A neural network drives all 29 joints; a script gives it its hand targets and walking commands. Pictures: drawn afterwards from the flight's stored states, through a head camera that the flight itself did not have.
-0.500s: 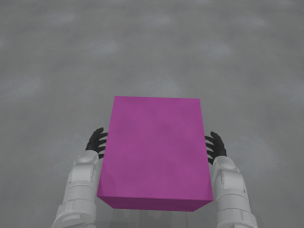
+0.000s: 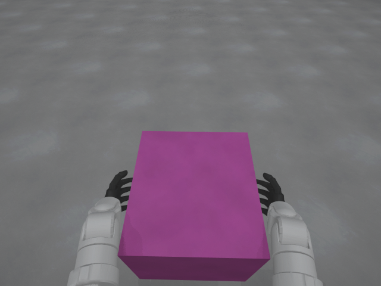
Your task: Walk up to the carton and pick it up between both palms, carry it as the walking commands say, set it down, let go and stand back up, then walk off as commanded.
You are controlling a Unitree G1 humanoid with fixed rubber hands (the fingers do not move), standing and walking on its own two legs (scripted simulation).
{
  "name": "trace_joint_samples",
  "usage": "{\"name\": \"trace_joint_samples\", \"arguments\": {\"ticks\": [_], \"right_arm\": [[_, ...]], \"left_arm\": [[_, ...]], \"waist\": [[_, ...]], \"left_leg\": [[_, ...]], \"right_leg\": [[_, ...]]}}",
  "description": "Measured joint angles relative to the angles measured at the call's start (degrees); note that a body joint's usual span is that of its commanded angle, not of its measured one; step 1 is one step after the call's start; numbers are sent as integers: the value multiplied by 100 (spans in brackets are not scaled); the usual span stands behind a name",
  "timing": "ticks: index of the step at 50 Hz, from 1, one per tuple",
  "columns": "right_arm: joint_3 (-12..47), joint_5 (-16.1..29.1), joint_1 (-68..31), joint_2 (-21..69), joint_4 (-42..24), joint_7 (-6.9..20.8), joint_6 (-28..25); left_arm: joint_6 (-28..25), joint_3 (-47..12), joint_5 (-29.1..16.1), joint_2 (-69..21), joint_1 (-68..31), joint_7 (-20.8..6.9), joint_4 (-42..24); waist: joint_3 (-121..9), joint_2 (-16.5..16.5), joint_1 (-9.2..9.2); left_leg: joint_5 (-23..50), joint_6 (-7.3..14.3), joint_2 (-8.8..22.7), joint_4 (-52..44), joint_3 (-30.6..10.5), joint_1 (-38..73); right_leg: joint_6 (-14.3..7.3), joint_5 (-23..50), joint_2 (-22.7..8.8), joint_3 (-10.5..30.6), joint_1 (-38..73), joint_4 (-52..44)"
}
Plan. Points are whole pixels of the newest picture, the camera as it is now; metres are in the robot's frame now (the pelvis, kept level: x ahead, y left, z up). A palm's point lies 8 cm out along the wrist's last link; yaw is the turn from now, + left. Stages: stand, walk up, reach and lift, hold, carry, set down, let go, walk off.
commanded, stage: reach and lift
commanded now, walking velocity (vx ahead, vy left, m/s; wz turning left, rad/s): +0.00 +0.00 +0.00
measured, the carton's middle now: (193, 205) +0.33 -0.02 -0.04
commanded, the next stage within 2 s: hold in 1.44 s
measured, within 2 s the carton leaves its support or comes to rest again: neither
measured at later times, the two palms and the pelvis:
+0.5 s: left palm (105, 207) +0.28 +0.17 +0.04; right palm (272, 201) +0.28 -0.18 +0.05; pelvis +0.00 -0.01 +0.00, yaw +0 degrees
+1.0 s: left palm (101, 212) +0.27 +0.18 +0.04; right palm (270, 202) +0.28 -0.18 +0.04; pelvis +0.00 -0.01 +0.00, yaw +0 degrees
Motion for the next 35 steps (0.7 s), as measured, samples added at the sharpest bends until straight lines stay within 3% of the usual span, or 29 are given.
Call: {"name": "trace_joint_samples", "arguments": {"ticks": [13,35], "right_arm": [[193,-33,95,-29,-489,47,573],[257,-126,-125,-52,-241,75,560]], "left_arm": [[564,-101,-34,-50,211,-14,-602],[654,12,22,-28,148,-27,-629]], "waist": [[159,36,47],[218,92,318]], "left_leg": [[90,-13,43,-292,-39,577],[105,-53,67,-320,-43,618]], "right_leg": [[-31,98,2,-42,598,-319],[-73,73,19,-83,604,-265]]}}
